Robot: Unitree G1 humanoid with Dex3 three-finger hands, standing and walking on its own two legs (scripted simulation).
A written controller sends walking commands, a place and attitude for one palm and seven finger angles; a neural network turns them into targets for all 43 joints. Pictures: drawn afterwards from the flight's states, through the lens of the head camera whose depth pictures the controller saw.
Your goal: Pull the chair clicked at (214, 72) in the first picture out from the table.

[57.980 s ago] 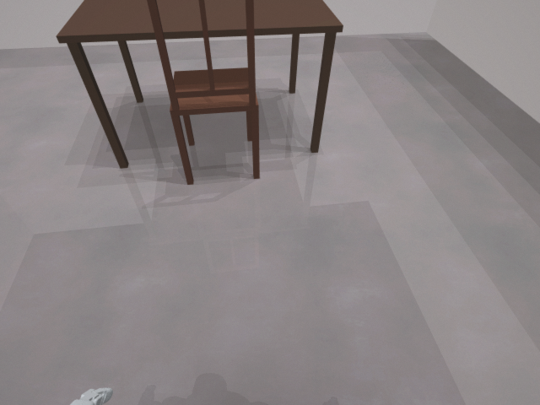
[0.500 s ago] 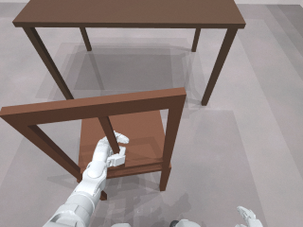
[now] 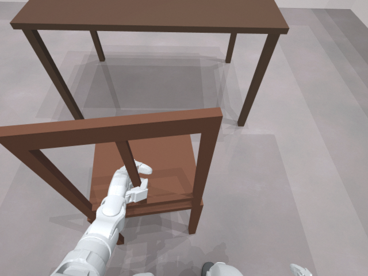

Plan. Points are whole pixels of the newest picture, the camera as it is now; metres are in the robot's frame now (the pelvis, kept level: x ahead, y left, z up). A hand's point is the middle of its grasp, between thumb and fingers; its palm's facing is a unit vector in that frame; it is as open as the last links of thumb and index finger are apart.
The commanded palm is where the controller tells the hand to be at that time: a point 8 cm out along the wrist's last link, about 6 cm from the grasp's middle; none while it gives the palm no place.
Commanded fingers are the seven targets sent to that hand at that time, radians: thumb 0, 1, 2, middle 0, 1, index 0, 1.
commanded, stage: step backward, pulling the chair out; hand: left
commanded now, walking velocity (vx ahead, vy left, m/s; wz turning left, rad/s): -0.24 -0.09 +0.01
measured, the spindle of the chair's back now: (134, 177) +0.34 +0.13 -0.05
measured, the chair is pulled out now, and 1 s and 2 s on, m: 0.55 0.57 0.57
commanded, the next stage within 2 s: stop walking, hand still on the chair in 0.62 s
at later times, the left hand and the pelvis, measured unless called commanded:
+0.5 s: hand (142, 195) +0.30 +0.11 -0.07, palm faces -0.04 -0.99 -0.16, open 5.2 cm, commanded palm +0.29 +0.16 -0.06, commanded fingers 0.00 0.90 0.90 -0.50 -1.45 -0.50 -1.45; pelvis -0.02 +0.00 +0.00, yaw +0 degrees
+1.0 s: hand (142, 197) +0.30 +0.11 -0.07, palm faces +0.03 -0.99 -0.16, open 5.2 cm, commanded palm +0.28 +0.16 -0.05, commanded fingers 0.00 0.90 0.90 -0.50 -1.45 -0.50 -1.45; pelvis +0.00 -0.02 +0.00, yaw -1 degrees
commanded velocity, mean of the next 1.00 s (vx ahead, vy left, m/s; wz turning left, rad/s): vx -0.17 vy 0.02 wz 0.01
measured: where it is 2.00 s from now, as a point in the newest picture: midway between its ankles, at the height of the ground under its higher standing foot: outside the picture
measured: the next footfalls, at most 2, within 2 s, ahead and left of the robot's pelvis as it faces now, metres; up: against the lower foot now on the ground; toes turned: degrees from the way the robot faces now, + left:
none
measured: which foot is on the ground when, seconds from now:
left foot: down 0.00-1.00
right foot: down 0.00-1.00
